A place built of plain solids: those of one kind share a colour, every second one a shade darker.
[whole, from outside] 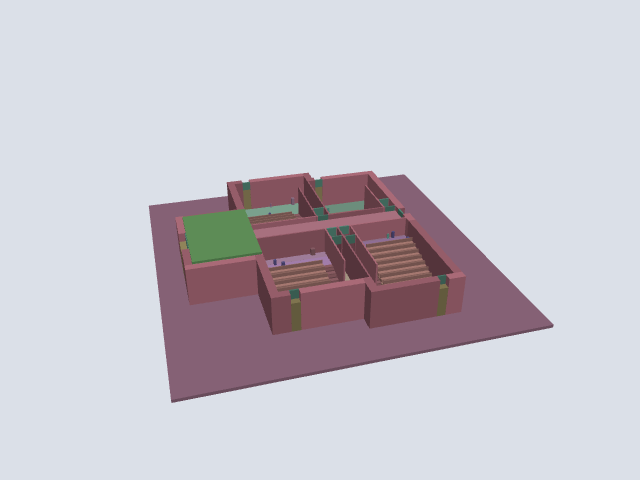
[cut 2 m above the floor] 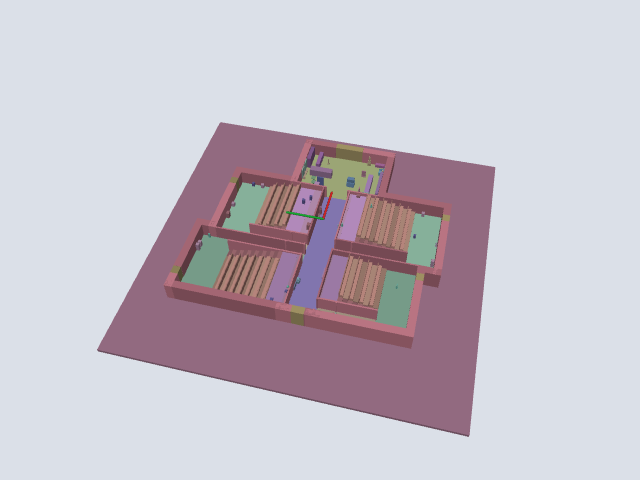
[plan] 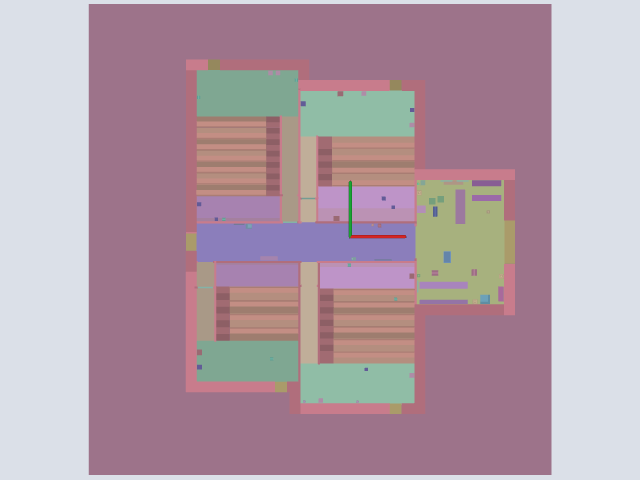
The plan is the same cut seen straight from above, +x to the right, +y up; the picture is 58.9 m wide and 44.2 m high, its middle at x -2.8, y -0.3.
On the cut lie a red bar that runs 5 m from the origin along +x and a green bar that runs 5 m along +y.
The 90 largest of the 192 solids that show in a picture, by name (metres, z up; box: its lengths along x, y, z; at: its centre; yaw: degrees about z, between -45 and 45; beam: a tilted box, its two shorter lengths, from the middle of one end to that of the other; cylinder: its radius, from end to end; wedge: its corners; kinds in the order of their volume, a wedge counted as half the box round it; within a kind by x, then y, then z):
{
 "wall_1": {"box": [1.0, 12.9, 5.02], "at": [-14.65, -7.88, 1.91]},
 "wall_2": {"box": [1.0, 1.93, 5.02], "at": [-14.65, -2.26, 1.91]},
 "wall_3": {"box": [1.0, 1.93, 5.02], "at": [-14.65, 1.26, 1.91]},
 "wall_4": {"box": [1.0, 15.9, 5.02], "at": [-14.65, 8.38, 1.91]},
 "wall_5": {"box": [2.05, 1.0, 5.02], "at": [-14.13, 15.83, 1.91]},
 "wall_6": {"box": [0.2, 7.45, 5.02], "at": [-12.45, -5.95, 1.91]},
 "wall_7": {"box": [8.21, 1.0, 5.02], "at": [-11.05, -13.83, 1.91]},
 "wall_8": {"box": [8.15, 0.2, 5.02], "at": [-10.28, 1.32, 1.91]},
 "wall_9": {"box": [8.05, 0.2, 5.02], "at": [-8.62, -2.33, 1.91]},
 "wall_10": {"box": [8.21, 1.0, 5.02], "at": [-7.9, 15.83, 1.91]},
 "wall_11": {"box": [0.2, 9.95, 5.02], "at": [-6.4, 6.2, 1.91]},
 "wall_12": {"box": [1.25, 1.0, 5.02], "at": [-5.22, -13.83, 1.91]},
 "wall_13": {"box": [1.0, 2.91, 5.02], "at": [-5.1, -14.87, 1.91]},
 "wall_14": {"box": [0.2, 11.3, 5.02], "at": [-4.7, -7.88, 1.91]},
 "wall_15": {"box": [0.2, 11.21, 5.02], "at": [-4.7, -7.83, 1.91]},
 "wall_16": {"box": [0.2, 12.31, 5.02], "at": [-4.7, 7.38, 1.91]},
 "wall_17": {"box": [0.2, 12.4, 5.02], "at": [-4.7, 7.42, 1.91]},
 "wall_18": {"box": [1.0, 2.81, 5.02], "at": [-4.3, 14.92, 1.91]},
 "wall_19": {"box": [0.2, 8.1, 5.02], "at": [-3.05, 5.28, 1.91]},
 "wall_20": {"box": [0.2, 9.55, 5.02], "at": [-2.9, -7.0, 1.91]},
 "wall_21": {"box": [9.22, 1.0, 5.02], "at": [-0.99, -15.83, 1.91]},
 "wall_22": {"box": [8.42, 1.0, 5.02], "at": [-0.59, 13.93, 1.91]},
 "wall_23": {"box": [9.35, 0.2, 5.02], "at": [1.43, 1.32, 1.91]},
 "wall_24": {"box": [9.2, 0.2, 5.02], "at": [1.5, -2.33, 1.91]},
 "wall_25": {"box": [2.19, 1.0, 5.02], "at": [5.81, -15.83, 1.91]},
 "wall_26": {"box": [2.19, 1.0, 5.02], "at": [5.81, 13.93, 1.91]},
 "wall_27": {"box": [0.2, 4.45, 5.02], "at": [6.0, -4.2, 1.91]},
 "wall_28": {"box": [0.2, 4.11, 5.02], "at": [6.0, 3.28, 1.91]},
 "wall_29": {"box": [1.0, 10.01, 5.02], "at": [6.4, -11.32, 1.91]},
 "wall_30": {"box": [1.0, 9.11, 5.02], "at": [6.4, 9.87, 1.91]},
 "wall_31": {"box": [9.25, 1.0, 5.02], "at": [10.53, -6.73, 1.91]},
 "wall_32": {"box": [9.25, 1.0, 5.02], "at": [10.53, 5.73, 1.91]},
 "wall_33": {"box": [1.0, 4.73, 5.02], "at": [14.65, -4.86, 1.91]},
 "wall_34": {"box": [1.0, 4.73, 5.02], "at": [14.65, 3.86, 1.91]},
 "ground_under_all_1": {"box": [42.62, 43.36, 0.4], "at": [-2.79, -0.25, -0.75]},
 "step_screen_tier_1": {"box": [6.5, 1.05, 2.42], "at": [-11.0, 4.25, 0.61]},
 "step_screen_tier_2": {"box": [6.5, 1.05, 2.16], "at": [-11.0, 5.3, 0.48]},
 "step_screen_tier_3": {"box": [6.5, 1.05, 1.9], "at": [-11.0, 6.35, 0.35]},
 "step_screen_tier_4": {"box": [6.5, 1.05, 1.64], "at": [-11.0, 7.4, 0.22]},
 "step_screen_tier_5": {"box": [6.5, 1.05, 1.38], "at": [-11.0, 8.45, 0.09]},
 "step_screen_tier_6": {"box": [6.5, 1.05, 1.12], "at": [-11.0, 9.5, -0.04]},
 "step_screen_tier_7": {"box": [6.5, 1.05, 0.86], "at": [-11.0, 10.55, -0.17]},
 "step_screen_tier_8": {"box": [6.4, 1.25, 0.86], "at": [-7.9, -8.95, -0.17]},
 "step_screen_tier_9": {"box": [6.4, 1.25, 1.12], "at": [-7.9, -7.7, -0.04]},
 "step_screen_tier_10": {"box": [6.4, 1.25, 1.38], "at": [-7.9, -6.45, 0.09]},
 "step_screen_tier_11": {"box": [6.4, 1.25, 1.64], "at": [-7.9, -5.2, 0.22]},
 "step_screen_tier_12": {"box": [7.7, 1.15, 1.68], "at": [2.15, 5.2, 0.24]},
 "step_screen_tier_13": {"box": [7.7, 1.15, 1.41], "at": [2.15, 6.35, 0.1]},
 "step_screen_tier_14": {"box": [7.7, 1.15, 1.14], "at": [2.15, 7.5, -0.03]},
 "step_screen_tier_15": {"box": [7.7, 1.15, 0.87], "at": [2.15, 8.65, -0.17]},
 "step_screen_tier_16": {"box": [7.55, 1.15, 0.85], "at": [2.23, -11.1, -0.17]},
 "step_screen_tier_17": {"box": [7.55, 1.15, 1.1], "at": [2.23, -9.95, -0.05]},
 "step_screen_tier_18": {"box": [7.55, 1.15, 1.35], "at": [2.23, -8.8, 0.07]},
 "step_screen_tier_19": {"box": [7.55, 1.15, 1.6], "at": [2.23, -7.65, 0.2]},
 "step_screen_tier_20": {"box": [7.55, 1.15, 1.85], "at": [2.23, -6.5, 0.33]},
 "step_screen_tier_21": {"box": [7.55, 1.15, 2.1], "at": [2.23, -5.35, 0.45]},
 "step_screen_head_1": {"box": [7.85, 2.0, 2.42], "at": [-10.32, 2.73, 0.61]},
 "step_screen_head_2": {"box": [7.75, 2.0, 1.64], "at": [-8.57, -3.58, 0.22]},
 "step_screen_head_3": {"box": [9.05, 2.0, 1.68], "at": [1.48, 3.63, 0.24]},
 "step_screen_head_4": {"box": [8.9, 2.0, 2.1], "at": [1.55, -3.78, 0.45]},
 "floor_screen_front_1": {"box": [9.55, 3.85, 0.6], "at": [-9.47, -11.5, -0.3]},
 "floor_screen_front_2": {"box": [9.55, 4.35, 0.6], "at": [-9.47, 13.25, -0.3]},
 "floor_screen_front_3": {"box": [10.7, 3.75, 0.6], "at": [0.65, -13.55, -0.3]},
 "floor_screen_front_4": {"box": [10.7, 4.3, 0.6], "at": [0.65, 11.38, -0.3]},
 "floor_lobby_1": {"box": [8.25, 11.65, 0.6], "at": [10.12, -0.5, -0.3]},
 "floor_spine_1": {"box": [20.25, 3.65, 0.6], "at": [-4.12, -0.5, -0.3]},
 "step_screen_back_1": {"box": [7.85, 0.4, 2.42], "at": [-10.32, 1.53, 0.61]},
 "step_screen_back_2": {"box": [7.75, 0.25, 1.64], "at": [-8.57, -2.45, 0.22]},
 "step_screen_back_3": {"box": [9.05, 1.3, 1.68], "at": [1.48, 1.98, 0.24]},
 "step_screen_back_4": {"box": [8.9, 0.45, 2.1], "at": [1.55, -2.55, 0.45]},
 "door_leaf_1": {"box": [0.97, 1.6, 3.87], "at": [-14.66, -0.5, 1.33]},
 "door_leaf_2": {"box": [1.1, 0.97, 3.87], "at": [-12.55, 15.84, 1.33]},
 "door_leaf_3": {"box": [1.1, 0.97, 3.87], "at": [-6.4, -13.84, 1.33]},
 "door_leaf_4": {"box": [1.1, 0.97, 3.87], "at": [4.17, -15.84, 1.33]},
 "door_leaf_5": {"box": [1.1, 0.97, 3.87], "at": [4.17, 13.94, 1.33]},
 "door_leaf_6": {"box": [0.97, 4.0, 3.87], "at": [14.66, -0.5, 1.33]},
 "floor_screen_passage_1": {"box": [1.8, 7.25, 0.6], "at": [-13.35, -5.95, -0.3]},
 "floor_screen_passage_2": {"box": [1.7, 9.75, 0.6], "at": [-5.55, 6.2, -0.3]},
 "floor_screen_passage_3": {"box": [1.65, 7.9, 0.6], "at": [-3.88, 5.28, -0.3]},
 "floor_screen_passage_4": {"box": [1.8, 9.35, 0.6], "at": [-3.8, -7.0, -0.3]},
 "ceil_lobby_1": {"box": [8.25, 11.65, 0.3], "at": [10.12, -0.5, 4.65]},
 "ceil_spine_1": {"box": [20.25, 3.65, 0.3], "at": [-4.12, -0.5, 3.55]},
 "bar_lobby_1": {"box": [4.45, 0.4, 2.1], "at": [8.57, -6.0, 1.05]},
 "bar_lobby_2": {"box": [4.45, 0.65, 1.1], "at": [8.57, -4.47, 0.55]},
 "step_screen_aisle_1": {"box": [1.35, 0.53, 2.42], "at": [-7.08, 3.99, 0.61]},
 "step_screen_aisle_2": {"box": [1.35, 0.53, 2.29], "at": [-7.08, 4.51, 0.55]},
 "step_screen_aisle_3": {"box": [1.35, 0.58, 1.98], "at": [-2.23, -5.64, 0.39]},
 "step_screen_aisle_4": {"box": [1.35, 0.58, 2.1], "at": [-2.23, -5.06, 0.45]},
 "concessions_1": {"box": [0.9, 3.2, 1.1], "at": [10.12, 2.76, 0.55]},
 "cloakroom_lobby_1": {"box": [2.7, 0.55, 1.75], "at": [12.55, 4.92, 0.87]}
}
